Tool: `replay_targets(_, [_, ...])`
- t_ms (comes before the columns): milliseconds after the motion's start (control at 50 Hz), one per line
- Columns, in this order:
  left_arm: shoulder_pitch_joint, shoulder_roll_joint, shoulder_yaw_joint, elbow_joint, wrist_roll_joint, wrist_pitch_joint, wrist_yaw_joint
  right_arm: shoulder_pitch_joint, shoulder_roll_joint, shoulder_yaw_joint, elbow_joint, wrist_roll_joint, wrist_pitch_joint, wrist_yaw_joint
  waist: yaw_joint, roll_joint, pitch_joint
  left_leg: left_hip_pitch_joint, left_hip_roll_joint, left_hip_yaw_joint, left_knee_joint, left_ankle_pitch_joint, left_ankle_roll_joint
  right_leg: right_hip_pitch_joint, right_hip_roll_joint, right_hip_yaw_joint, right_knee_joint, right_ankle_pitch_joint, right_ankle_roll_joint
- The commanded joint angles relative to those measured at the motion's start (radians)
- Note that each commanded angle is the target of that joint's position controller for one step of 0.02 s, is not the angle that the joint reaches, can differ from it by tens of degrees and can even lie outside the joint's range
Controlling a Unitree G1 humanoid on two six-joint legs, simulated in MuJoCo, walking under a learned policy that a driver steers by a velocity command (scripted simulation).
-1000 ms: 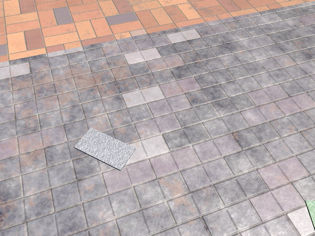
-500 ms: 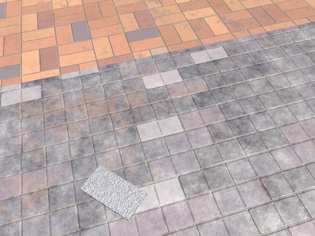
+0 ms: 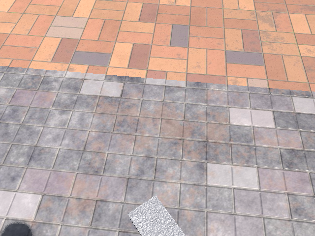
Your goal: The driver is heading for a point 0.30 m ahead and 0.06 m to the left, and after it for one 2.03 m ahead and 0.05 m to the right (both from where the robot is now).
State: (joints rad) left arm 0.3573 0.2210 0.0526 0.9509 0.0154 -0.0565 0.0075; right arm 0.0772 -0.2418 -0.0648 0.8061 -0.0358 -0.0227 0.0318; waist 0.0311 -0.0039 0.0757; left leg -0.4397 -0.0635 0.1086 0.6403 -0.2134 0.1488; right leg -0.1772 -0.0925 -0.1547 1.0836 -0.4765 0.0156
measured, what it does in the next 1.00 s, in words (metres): walks ahead: right foot, then left foot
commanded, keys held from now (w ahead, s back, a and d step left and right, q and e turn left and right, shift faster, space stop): q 0.50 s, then e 0.50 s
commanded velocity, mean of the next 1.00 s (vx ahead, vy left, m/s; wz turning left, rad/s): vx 0.10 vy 0.00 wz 0.24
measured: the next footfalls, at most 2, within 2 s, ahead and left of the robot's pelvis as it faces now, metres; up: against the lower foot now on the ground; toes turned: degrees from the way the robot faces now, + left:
right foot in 0.52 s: +0.31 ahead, -0.08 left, +0.00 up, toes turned +23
left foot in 0.88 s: +0.17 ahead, +0.08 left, +0.00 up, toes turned +9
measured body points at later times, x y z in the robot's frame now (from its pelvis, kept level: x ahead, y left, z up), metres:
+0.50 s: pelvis +0.17 -0.01 +0.01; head +0.20 -0.01 +0.46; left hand +0.27 +0.28 -0.08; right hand +0.28 -0.29 -0.11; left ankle +0.08 +0.04 -0.72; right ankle +0.27 -0.10 -0.71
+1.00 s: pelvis +0.17 -0.01 +0.03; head +0.20 +0.01 +0.47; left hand +0.20 +0.28 -0.11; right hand +0.32 -0.27 -0.09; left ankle +0.13 +0.08 -0.72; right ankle +0.22 -0.11 -0.67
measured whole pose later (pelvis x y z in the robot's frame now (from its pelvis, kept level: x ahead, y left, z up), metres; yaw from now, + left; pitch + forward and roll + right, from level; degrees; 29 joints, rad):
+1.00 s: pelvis +0.17 -0.01 +0.03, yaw +10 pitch +0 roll +0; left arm 0.23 0.31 0.07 0.82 0.02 0.06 0.00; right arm 0.21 -0.27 -0.02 0.83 -0.02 0.03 -0.05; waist 0.02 -0.04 0.06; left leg -0.15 -0.05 -0.01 0.41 -0.25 0.05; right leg -0.46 0.10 0.08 0.90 -0.41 -0.01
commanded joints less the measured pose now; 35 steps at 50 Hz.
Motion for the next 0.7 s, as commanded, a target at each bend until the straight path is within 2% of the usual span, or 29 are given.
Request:
replay_targets(20, [-0.095,0.116,0.016,-0.147,-0.018,-0.044,-0.001,0.232,-0.204,-0.06,0.021,0.025,0.001,-0.032,-0.09,0.006,-0.127,0.519,0.366,-0.523,-0.32,0.525,0.219,-0.537,0.003,0.161,0.267,0.112,-0.007])
replay_targets(40, [-0.073,0.114,0.018,-0.13,-0.005,-0.035,0.006,0.182,-0.167,-0.051,0.013,0.031,-0.005,-0.035,-0.046,-0.026,-0.093,0.424,0.305,-0.42,-0.312,0.675,0.177,-0.469,-0.017,0.169,0.199,0.121,-0.002])
replay_targets(60, [-0.045,0.114,0.019,-0.127,0.015,-0.015,0.007,0.15,-0.136,-0.04,0.007,0.039,-0.01,-0.036,-0.013,-0.016,-0.097,0.36,0.263,-0.358,-0.315,0.741,0.155,-0.407,-0.021,0.174,0.156,0.12,0.009])
replay_targets(80, [-0.031,0.109,0.02,-0.125,0.026,0.006,0.006,0.142,-0.124,-0.033,0.002,0.041,-0.016,-0.034,0.002,-0.007,-0.114,0.327,0.241,-0.329,-0.314,0.788,0.139,-0.364,-0.018,0.176,0.122,0.118,0.018])
replay_targets(100, [-0.03,0.101,0.019,-0.133,0.027,0.023,0.004,0.154,-0.132,-0.033,0.003,0.042,-0.022,-0.031,0.01,-0.002,-0.126,0.314,0.225,-0.313,-0.308,0.85,0.135,-0.353,-0.007,0.168,0.097,0.121,0.028])
replay_targets(160, [-0.073,0.089,0.013,-0.159,0.02,0.047,0.003,0.202,-0.173,-0.042,0.006,0.034,-0.022,-0.033,0.0,0.025,-0.141,0.3,0.19,-0.291,-0.294,0.91,0.111,-0.379,0.013,0.154,0.011,0.195,0.042])
replay_targets(280, [-0.241,0.119,0.006,-0.228,0.011,0.061,0.007,0.289,-0.18,-0.042,-0.001,0.032,0.007,-0.048,-0.064,0.072,-0.132,0.381,0.181,-0.371,-0.259,0.816,0.049,-0.46,0.036,0.178,-0.146,0.296,0.039])
replay_targets(380, [-0.312,0.138,-0.001,-0.263,-0.001,0.054,0.014,0.319,-0.192,-0.047,-0.012,0.02,0.027,-0.057,-0.092,0.084,-0.102,0.453,0.2,-0.463,-0.194,0.834,0.06,-0.46,0.077,0.205,-0.26,0.242,0.016])
replay_targets(440, [-0.293,0.153,-0.004,-0.269,-0.011,0.044,0.02,0.29,-0.206,-0.051,-0.031,0.015,0.038,-0.057,-0.08,0.094,-0.092,0.441,0.193,-0.527,-0.145,0.822,0.054,-0.369,0.106,0.22,-0.369,0.187,-0.008])
replay_targets(480, [-0.221,0.163,-0.003,-0.258,-0.013,0.035,0.027,0.223,-0.214,-0.053,-0.052,0.021,0.04,-0.054,-0.032,0.105,-0.09,0.374,0.149,-0.554,-0.104,0.735,0.01,-0.205,0.13,0.217,-0.534,0.21,-0.028])
replay_targets(500, [-0.152,0.171,0.0,-0.246,-0.003,0.025,0.034,0.17,-0.212,-0.051,-0.068,0.035,0.035,-0.052,0.018,0.089,-0.104,0.3,0.101,-0.544,-0.039,0.671,-0.034,-0.052,0.114,0.231,-0.68,0.341,-0.043])
replay_targets(520, [-0.073,0.236,0.014,-0.238,0.009,0.017,0.045,0.182,-0.162,-0.035,-0.094,0.048,0.026,-0.051,0.029,-0.055,-0.199,0.227,0.04,-0.443,0.145,0.435,-0.086,0.134,-0.084,0.384,-0.724,0.6,-0.099])
replay_targets(540, [-0.121,0.301,0.021,-0.26,-0.002,0.033,0.045,0.314,-0.114,-0.029,-0.091,0.051,0.034,-0.058,-0.047,-0.275,-0.255,0.036,-0.178,-0.27,0.353,-0.42,-0.123,0.246,-0.328,0.688,-0.715,1.086,-0.276])
replay_targets(560, [-0.088,0.232,0.009,-0.245,-0.021,0.045,0.034,0.36,-0.17,-0.036,-0.047,0.007,0.048,-0.066,-0.054,-0.168,-0.261,0.024,-0.121,-0.271,0.496,-0.497,-0.131,0.175,-0.351,0.733,-0.699,1.11,-0.341])
replay_targets(580, [-0.127,0.162,-0.012,-0.25,-0.019,0.045,0.028,0.323,-0.169,-0.037,-0.024,0.002,0.055,-0.064,-0.059,-0.074,-0.189,0.037,-0.101,-0.301,0.533,-0.414,-0.138,0.096,-0.279,0.628,-0.703,1.02,-0.321])
replay_targets(600, [-0.186,0.116,-0.028,-0.253,-0.011,0.046,0.023,0.285,-0.15,-0.029,-0.021,0.008,0.063,-0.059,-0.07,-0.044,-0.147,0.064,-0.076,-0.309,0.481,-0.35,-0.149,0.025,-0.2,0.521,-0.727,0.876,-0.27])
replay_targets(620, [-0.226,0.097,-0.04,-0.251,-0.001,0.044,0.021,0.263,-0.127,-0.019,-0.022,0.015,0.073,-0.052,-0.08,-0.094,-0.125,0.096,-0.052,-0.308,0.397,-0.307,-0.161,-0.012,-0.137,0.457,-0.76,0.746,-0.222])
replay_targets(640, [-0.241,0.106,-0.041,-0.24,0.007,0.043,0.019,0.271,-0.112,-0.008,-0.012,0.017,0.081,-0.045,-0.088,-0.158,-0.116,0.141,-0.046,-0.268,0.323,-0.279,-0.176,-0.04,-0.08,0.408,-0.775,0.702,-0.196])
replay_targets(660, [-0.241,0.127,-0.036,-0.226,0.009,0.045,0.014,0.271,-0.112,-0.001,-0.006,0.017,0.085,-0.042,-0.095,-0.185,-0.113,0.168,-0.034,-0.205,0.234,-0.277,-0.185,-0.043,-0.044,0.384,-0.773,0.688,-0.18])
replay_targets(700, [-0.178,0.197,-0.011,-0.205,0.005,0.054,0.006,0.216,-0.125,0.004,-0.01,0.024,0.09,-0.052,-0.056,-0.183,-0.116,0.162,-0.04,-0.148,0.129,-0.307,-0.191,0.005,-0.046,0.438,-0.761,0.681,-0.197])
